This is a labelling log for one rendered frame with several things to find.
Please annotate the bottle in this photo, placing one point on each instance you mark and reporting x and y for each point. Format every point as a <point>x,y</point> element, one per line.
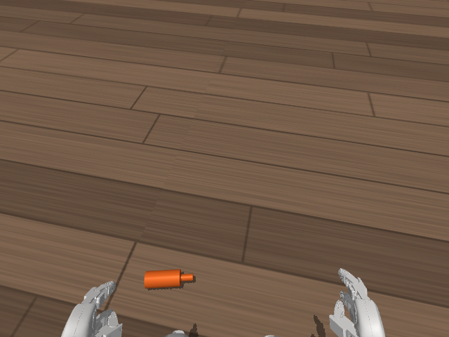
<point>165,278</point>

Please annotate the left robot hand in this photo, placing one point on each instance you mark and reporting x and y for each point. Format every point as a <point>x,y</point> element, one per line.
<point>84,322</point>

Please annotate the right robot hand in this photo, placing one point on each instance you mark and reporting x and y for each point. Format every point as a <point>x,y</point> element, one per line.
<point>363,311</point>

